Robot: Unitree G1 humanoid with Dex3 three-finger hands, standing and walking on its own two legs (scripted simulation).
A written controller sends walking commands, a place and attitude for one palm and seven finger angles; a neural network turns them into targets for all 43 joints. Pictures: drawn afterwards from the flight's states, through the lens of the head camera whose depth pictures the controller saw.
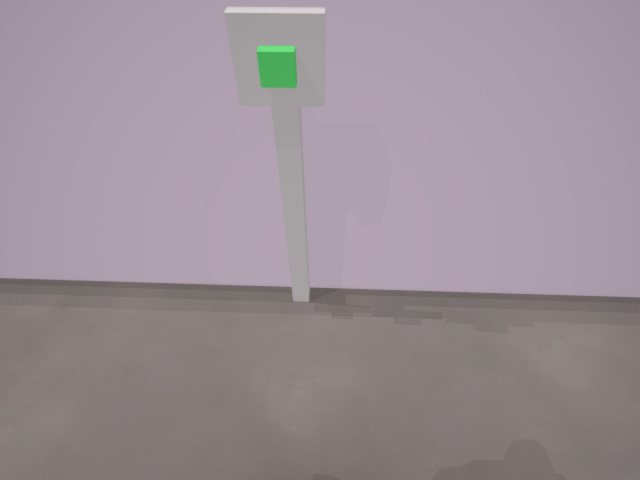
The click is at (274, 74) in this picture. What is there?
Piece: button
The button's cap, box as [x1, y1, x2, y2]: [257, 45, 296, 87]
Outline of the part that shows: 259,45 257,49 257,58 261,87 295,87 296,68 294,46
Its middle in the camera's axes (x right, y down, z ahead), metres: -0.08 -0.33 +0.74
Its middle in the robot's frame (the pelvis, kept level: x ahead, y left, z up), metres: +0.79 +0.12 +0.13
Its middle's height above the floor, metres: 0.92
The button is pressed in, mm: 0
